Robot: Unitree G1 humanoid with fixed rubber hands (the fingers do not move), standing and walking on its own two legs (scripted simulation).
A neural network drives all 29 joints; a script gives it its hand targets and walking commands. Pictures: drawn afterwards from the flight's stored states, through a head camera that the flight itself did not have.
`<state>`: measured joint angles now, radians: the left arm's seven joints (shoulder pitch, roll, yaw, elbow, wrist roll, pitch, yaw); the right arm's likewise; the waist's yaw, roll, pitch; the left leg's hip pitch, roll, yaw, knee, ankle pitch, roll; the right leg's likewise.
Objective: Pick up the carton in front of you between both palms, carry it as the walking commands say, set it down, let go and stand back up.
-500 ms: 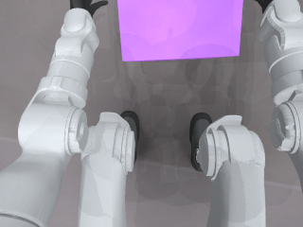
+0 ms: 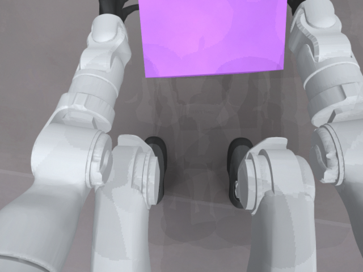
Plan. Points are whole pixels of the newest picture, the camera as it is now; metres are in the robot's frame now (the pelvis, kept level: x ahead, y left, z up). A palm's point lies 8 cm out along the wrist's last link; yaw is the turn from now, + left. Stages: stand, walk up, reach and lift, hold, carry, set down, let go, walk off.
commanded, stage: reach and lift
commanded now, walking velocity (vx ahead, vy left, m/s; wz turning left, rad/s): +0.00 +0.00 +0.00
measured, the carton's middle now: (207, 22) +0.52 -0.02 -0.25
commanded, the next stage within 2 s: none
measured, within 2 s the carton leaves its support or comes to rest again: leaves its support in 0.32 s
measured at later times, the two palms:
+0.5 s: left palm (100, 0) +0.53 +0.13 -0.11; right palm out of the picture +0.52 -0.17 -0.11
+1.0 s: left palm out of the picture +0.49 +0.13 +0.08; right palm out of the picture +0.48 -0.17 +0.07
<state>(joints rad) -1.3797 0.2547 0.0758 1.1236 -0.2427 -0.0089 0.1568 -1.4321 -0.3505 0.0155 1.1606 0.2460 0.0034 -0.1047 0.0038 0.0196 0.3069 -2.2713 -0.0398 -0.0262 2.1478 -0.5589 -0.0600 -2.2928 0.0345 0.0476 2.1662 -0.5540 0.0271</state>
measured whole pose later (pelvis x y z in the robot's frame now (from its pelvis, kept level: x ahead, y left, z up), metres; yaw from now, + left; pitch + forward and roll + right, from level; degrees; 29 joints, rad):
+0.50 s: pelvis +0.00 +0.00 +0.00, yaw +0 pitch +39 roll +2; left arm -1.19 0.15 0.25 0.81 -0.11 0.21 0.19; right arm -1.22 -0.22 -0.16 0.87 0.10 0.21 -0.15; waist 0.00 0.02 0.13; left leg -2.26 -0.10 -0.06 2.15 -0.58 -0.09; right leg -2.28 0.08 0.07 2.17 -0.57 0.05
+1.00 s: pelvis +0.01 +0.00 +0.13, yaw -2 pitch +42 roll +2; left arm -0.97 -0.03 0.47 0.68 0.19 0.34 0.08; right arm -0.98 -0.02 -0.42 0.72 -0.20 0.33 -0.04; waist 0.00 0.01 -0.20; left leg -1.95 -0.12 -0.09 1.71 -0.50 -0.08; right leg -1.97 0.11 0.10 1.72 -0.49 0.06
